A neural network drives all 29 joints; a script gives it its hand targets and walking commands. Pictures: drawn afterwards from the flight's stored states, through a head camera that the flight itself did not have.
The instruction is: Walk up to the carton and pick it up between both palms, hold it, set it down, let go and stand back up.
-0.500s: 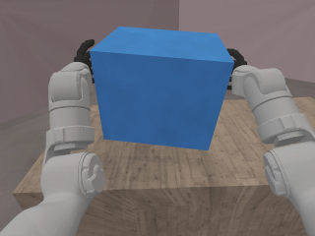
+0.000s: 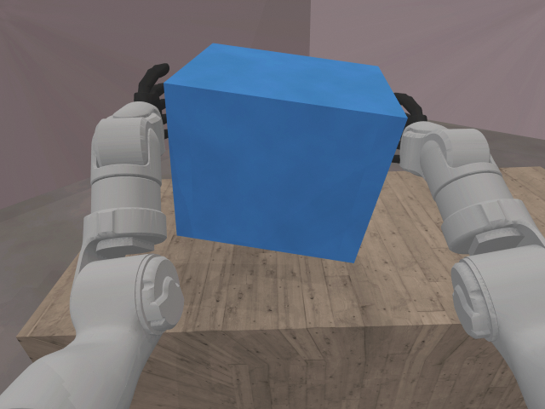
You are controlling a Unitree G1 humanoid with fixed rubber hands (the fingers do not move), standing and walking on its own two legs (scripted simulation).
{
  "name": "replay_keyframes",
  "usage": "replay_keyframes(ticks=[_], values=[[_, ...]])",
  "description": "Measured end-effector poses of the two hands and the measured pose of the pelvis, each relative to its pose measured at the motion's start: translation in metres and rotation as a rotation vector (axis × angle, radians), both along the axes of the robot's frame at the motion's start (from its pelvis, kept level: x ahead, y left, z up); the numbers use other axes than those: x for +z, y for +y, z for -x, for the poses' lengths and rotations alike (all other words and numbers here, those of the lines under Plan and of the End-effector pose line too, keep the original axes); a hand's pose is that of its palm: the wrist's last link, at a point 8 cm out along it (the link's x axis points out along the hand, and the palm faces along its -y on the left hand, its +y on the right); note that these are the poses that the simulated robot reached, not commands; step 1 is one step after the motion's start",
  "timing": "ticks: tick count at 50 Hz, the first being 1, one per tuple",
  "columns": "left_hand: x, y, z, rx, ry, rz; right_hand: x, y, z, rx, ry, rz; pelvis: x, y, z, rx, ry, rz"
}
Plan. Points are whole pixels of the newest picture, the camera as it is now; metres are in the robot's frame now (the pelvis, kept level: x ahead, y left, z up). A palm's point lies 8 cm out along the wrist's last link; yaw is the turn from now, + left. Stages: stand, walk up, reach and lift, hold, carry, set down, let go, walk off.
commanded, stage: hold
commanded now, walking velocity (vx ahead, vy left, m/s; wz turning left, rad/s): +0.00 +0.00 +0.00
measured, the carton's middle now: (280, 148) +0.42 -0.01 +0.28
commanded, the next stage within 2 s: none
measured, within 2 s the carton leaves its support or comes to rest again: neither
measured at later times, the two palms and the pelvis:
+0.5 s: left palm (138, 123) +0.35 +0.17 +0.35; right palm (419, 134) +0.34 -0.18 +0.32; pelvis -0.01 +0.00 +0.00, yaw +0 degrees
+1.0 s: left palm (151, 117) +0.37 +0.16 +0.35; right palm (412, 139) +0.37 -0.19 +0.31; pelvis +0.00 +0.00 +0.00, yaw +0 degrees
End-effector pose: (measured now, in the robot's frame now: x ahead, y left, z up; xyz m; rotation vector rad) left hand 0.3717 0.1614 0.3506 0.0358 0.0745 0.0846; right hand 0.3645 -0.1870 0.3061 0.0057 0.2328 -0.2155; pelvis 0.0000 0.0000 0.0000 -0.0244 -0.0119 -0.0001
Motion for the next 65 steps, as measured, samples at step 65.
replay_keyframes(ticks=[65], values=[[-0.003, 0.007, 0.009, -0.001, 0.008, 0.034, 0.017, 0.005, 0.011, 0.000, -0.009, 0.070, 0.000, 0.001, 0.002, 0.001, -0.003, 0.002]])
